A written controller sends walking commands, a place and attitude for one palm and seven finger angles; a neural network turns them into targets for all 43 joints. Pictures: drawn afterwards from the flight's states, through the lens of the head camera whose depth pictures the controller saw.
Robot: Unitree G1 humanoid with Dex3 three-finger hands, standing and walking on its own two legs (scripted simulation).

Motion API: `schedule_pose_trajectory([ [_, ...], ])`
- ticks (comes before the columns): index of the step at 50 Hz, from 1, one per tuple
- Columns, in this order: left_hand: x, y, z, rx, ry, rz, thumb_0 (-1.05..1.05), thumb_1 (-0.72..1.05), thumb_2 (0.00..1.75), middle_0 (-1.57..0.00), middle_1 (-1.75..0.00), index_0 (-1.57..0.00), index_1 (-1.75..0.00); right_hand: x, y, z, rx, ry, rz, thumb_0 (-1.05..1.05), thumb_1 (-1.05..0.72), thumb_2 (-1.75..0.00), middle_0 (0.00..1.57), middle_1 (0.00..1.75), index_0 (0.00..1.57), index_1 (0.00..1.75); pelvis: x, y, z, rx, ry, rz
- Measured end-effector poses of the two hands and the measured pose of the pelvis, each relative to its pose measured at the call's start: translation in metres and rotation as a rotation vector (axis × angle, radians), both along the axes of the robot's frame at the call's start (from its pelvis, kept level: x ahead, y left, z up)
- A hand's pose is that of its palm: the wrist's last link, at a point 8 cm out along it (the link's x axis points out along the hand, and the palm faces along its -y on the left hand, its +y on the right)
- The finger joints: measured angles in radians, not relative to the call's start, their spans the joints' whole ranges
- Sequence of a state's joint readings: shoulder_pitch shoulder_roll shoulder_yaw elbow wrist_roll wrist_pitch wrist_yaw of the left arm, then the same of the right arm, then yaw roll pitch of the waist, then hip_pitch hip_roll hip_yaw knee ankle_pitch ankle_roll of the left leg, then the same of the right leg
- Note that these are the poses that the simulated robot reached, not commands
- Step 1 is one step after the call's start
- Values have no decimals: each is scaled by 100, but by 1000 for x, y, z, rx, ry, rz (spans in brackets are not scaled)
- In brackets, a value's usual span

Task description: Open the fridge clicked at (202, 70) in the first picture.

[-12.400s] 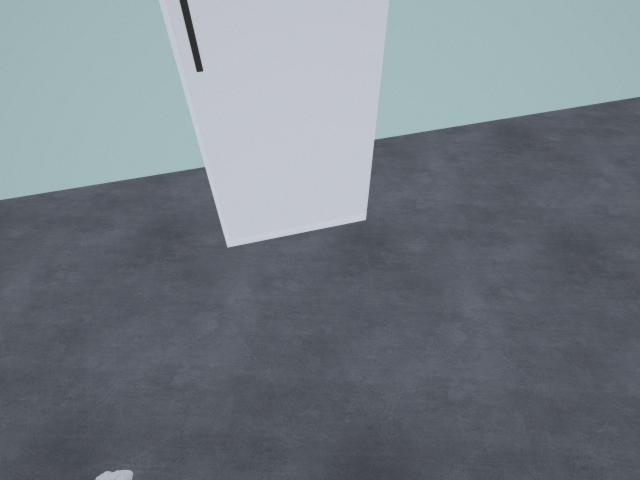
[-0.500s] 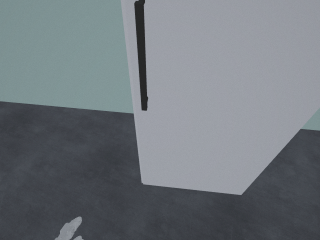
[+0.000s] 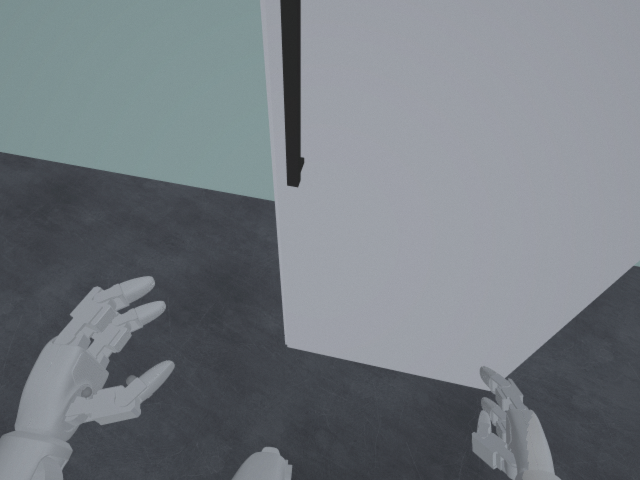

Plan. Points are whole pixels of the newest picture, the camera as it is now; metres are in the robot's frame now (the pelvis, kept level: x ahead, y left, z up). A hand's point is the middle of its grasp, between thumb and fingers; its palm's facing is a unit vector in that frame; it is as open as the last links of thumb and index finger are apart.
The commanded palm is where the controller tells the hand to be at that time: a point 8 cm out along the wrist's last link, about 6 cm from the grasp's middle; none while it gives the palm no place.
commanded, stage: raise the hand to about handle height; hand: left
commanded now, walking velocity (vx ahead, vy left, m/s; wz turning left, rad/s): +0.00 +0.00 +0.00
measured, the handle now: (295, 77) +0.52 +0.10 +0.24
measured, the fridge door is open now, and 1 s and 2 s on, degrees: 0 0 0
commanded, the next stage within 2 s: move the hooked fingers beside the handle in 1.48 s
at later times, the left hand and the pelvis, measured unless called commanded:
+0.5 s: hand (88, 276) +0.25 +0.26 +0.17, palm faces -0.03 -1.00 -0.08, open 12.7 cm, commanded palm +0.23 +0.31 +0.18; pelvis +0.02 +0.02 +0.04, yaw -2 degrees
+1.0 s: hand (8, 177) +0.28 +0.30 +0.26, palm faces +0.01 -0.99 -0.13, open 14.0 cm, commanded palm +0.25 +0.34 +0.26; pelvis +0.00 +0.02 +0.05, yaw -1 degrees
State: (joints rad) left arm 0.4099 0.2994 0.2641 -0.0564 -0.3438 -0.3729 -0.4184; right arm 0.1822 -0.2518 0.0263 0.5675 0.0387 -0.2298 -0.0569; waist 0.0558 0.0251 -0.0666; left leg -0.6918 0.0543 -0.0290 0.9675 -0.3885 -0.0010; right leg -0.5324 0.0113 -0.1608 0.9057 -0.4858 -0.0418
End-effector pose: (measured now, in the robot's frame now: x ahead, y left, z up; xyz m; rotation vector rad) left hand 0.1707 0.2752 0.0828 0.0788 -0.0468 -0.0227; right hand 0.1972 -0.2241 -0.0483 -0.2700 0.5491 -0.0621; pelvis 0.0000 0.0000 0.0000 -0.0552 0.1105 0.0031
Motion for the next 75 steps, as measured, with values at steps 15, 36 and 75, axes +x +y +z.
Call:
schedule_pose_trajectory([
  [15, 50, 21, 53, -8, 43, -26, 0, 3, 52, -26, -86, -27, -86, -46, -19, 6, 36, 64, -151, 1, -90, -90, 20, 30, 20, 30, 21, 8, 28, 32, -34, -49],
  [36, 70, 60, 129, 17, -53, 8, -1, -43, 32, -30, -116, -30, -115, -2, 29, 53, 66, -101, -34, 1, -90, -90, 20, 30, 20, 30, 11, 23, 48, 28, -155, -22],
  [75, 103, 54, 178, 46, -48, 23, -2, -50, 30, -30, -120, -31, -120, -5, -2, 44, 75, -49, -72, 1, -90, -90, 20, 30, 20, 30, 17, 4, 53, 45, -170, -22],
])
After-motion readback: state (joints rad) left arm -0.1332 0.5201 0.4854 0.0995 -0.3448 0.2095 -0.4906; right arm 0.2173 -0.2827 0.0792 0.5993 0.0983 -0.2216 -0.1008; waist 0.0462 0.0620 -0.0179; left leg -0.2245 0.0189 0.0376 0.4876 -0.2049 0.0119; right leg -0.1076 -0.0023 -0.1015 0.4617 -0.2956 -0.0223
